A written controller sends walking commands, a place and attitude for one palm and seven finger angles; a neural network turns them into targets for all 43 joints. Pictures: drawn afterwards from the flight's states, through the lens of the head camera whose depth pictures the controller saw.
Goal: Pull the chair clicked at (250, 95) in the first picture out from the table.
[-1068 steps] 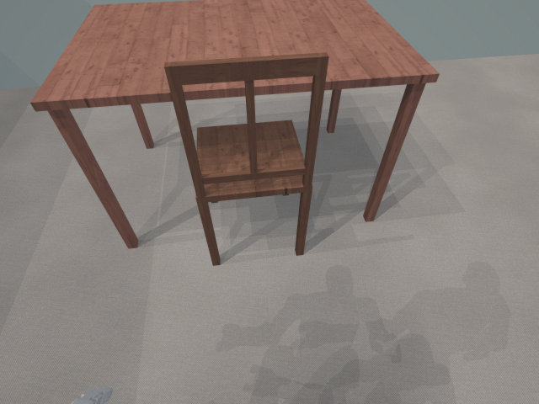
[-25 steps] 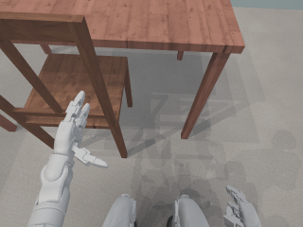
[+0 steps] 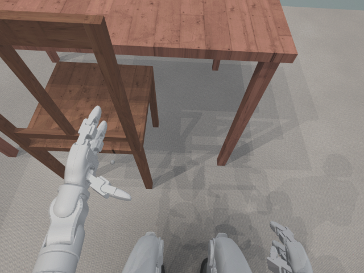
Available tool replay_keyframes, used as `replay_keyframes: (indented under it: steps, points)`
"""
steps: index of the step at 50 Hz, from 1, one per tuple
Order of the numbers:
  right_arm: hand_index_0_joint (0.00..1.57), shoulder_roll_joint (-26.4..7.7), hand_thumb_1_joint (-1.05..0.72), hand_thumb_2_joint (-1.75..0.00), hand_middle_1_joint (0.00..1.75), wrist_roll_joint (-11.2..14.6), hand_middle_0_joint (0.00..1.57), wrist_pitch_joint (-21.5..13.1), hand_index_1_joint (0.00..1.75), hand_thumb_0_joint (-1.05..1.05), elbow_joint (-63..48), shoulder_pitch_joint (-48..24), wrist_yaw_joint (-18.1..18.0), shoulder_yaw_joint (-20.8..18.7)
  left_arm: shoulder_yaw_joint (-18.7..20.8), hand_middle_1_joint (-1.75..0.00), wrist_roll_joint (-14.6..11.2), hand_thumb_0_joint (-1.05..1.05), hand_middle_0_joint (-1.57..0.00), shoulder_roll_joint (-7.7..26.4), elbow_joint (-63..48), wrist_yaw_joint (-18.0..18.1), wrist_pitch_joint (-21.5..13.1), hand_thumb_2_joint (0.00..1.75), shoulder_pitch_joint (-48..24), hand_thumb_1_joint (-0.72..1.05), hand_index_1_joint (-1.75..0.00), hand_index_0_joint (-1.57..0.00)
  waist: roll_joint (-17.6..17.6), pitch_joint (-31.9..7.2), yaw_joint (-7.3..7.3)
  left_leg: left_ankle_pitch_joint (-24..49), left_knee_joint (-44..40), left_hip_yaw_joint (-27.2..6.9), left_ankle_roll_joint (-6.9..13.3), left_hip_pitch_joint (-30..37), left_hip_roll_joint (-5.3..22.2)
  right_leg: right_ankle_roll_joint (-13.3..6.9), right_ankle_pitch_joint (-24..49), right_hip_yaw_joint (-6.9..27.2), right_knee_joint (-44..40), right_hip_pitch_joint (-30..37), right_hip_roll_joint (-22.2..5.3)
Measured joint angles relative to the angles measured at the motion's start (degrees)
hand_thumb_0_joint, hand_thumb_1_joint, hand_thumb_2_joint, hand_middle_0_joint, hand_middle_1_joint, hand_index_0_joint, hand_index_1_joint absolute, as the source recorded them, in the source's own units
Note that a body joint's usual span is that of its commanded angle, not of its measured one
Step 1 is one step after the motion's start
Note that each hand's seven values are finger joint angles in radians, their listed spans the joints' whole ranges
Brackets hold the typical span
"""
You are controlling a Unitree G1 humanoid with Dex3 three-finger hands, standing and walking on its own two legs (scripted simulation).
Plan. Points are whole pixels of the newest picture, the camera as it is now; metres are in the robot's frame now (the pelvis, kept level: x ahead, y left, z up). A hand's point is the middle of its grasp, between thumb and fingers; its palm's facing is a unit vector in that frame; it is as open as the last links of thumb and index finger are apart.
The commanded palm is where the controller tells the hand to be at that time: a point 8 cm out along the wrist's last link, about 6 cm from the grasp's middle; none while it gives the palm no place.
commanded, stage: aim the fingers beside a spindle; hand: left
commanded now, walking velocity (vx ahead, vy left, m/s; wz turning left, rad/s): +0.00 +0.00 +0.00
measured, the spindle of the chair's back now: (43, 98) +0.49 +0.35 +0.03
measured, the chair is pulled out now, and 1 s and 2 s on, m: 0.00 0.00 0.00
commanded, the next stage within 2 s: push the fingers through the gap in 1.94 s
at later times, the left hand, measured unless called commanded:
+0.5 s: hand (114, 163) +0.33 +0.16 +0.03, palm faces -0.05 -1.00 -0.03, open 17.0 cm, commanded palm +0.31 +0.21 +0.03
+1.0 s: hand (114, 167) +0.32 +0.16 +0.03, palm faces -0.05 -1.00 -0.03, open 17.0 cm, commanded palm +0.31 +0.22 +0.03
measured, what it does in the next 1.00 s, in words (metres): stands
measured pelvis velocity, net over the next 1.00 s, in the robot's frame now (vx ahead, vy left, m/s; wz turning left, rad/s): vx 0.00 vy -0.01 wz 0.00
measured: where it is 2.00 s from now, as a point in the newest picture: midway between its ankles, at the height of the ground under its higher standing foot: outside the picture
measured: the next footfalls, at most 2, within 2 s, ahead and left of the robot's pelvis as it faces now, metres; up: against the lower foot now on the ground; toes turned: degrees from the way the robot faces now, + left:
none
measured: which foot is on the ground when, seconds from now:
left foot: down 0.00-1.00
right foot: down 0.00-1.00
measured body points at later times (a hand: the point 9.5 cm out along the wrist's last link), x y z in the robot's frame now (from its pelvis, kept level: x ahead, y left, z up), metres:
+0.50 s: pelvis +0.00 +0.00 +0.00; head +0.11 +0.00 +0.44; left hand +0.33 +0.21 +0.03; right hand +0.17 -0.25 -0.10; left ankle +0.02 +0.10 -0.62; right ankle +0.04 -0.12 -0.62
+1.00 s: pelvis +0.00 -0.01 +0.00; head +0.10 +0.00 +0.44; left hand +0.32 +0.21 +0.03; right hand +0.16 -0.25 -0.10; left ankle +0.02 +0.10 -0.62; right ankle +0.04 -0.12 -0.62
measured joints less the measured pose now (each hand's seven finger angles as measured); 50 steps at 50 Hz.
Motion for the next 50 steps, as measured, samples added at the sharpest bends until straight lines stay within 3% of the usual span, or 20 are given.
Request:
replay_keyframes:
  steps: [10,20,28,36,45,50]
  points:
    - [0.2,0.2,-0.9,-0.9,0.3,0.4,0.2,1.2,0.3,0.01,-0.3,0.4,0.4,0.3,0.8,-0.08,-0.5,-0.01,-0.06,0.4,2.6,-0.4,2.1,0.3,-1.5,-0.5,-0.08,-0.06,0.1,-0.6,-0.16,0.2,-0.7,0.3,0.0,0.2,0.1,0.0,0.2,0.3,-0.5,-0.1,0.2]
    - [0.2,-0.2,-0.9,-0.9,0.3,0.3,0.2,0.9,0.3,0.01,-0.1,0.7,0.2,-0.2,0.1,-0.08,-0.5,-0.01,-0.06,0.3,-1.6,0.3,-0.4,0.3,2.6,-0.5,-0.08,-0.06,0.2,-0.3,0.33,0.1,-1.2,-0.1,-0.2,1.6,0.0,-0.1,0.0,0.0,-1.0,1.5,0.1]
    - [0.2,0.0,-0.9,-0.9,0.3,0.4,0.2,0.9,0.3,0.01,-0.4,-0.3,0.2,-0.2,-1.6,-0.08,-0.1,-0.01,-0.06,-0.8,-0.4,0.0,1.2,0.3,1.4,-0.5,-0.08,-0.05,0.2,-0.6,0.09,0.2,-0.9,0.0,-0.3,0.9,0.0,-0.3,-0.1,0.0,-0.5,0.7,0.1]
    - [0.2,0.4,-0.9,-0.9,0.3,0.2,0.2,1.4,0.3,0.01,-0.8,-0.1,0.2,0.0,0.7,-0.08,0.2,-0.01,-0.06,0.2,-1.3,1.5,-0.1,0.3,2.3,-0.5,-0.08,-0.06,0.0,-0.4,0.22,0.2,-1.0,0.0,-0.6,1.5,0.3,-0.7,-0.1,0.1,-0.3,1.0,0.4]
    - [0.2,-0.2,-0.9,-0.9,0.3,0.7,0.2,0.9,0.3,0.01,0.1,0.2,-0.1,0.2,0.8,-0.08,-1.9,-0.01,-0.06,0.8,1.3,-2.6,0.9,0.3,1.4,-0.5,-0.07,-0.05,0.3,-0.6,0.3,0.3,-0.6,-0.7,-0.8,0.8,0.3,-0.8,-0.1,-0.6,-0.3,0.7,0.4]
    - [0.2,-0.2,-0.9,-0.9,0.3,0.4,0.2,0.5,0.3,0.01,-0.2,0.3,-0.3,-0.3,0.7,-0.08,-1.3,-0.01,-0.06,0.2,-1.0,-1.9,0.6,0.3,2.8,-0.5,-0.08,-0.06,0.0,-0.4,-0.15,0.2,-0.5,-0.4,-0.8,0.9,0.4,-0.8,0.0,-0.3,-0.2,0.7,0.5]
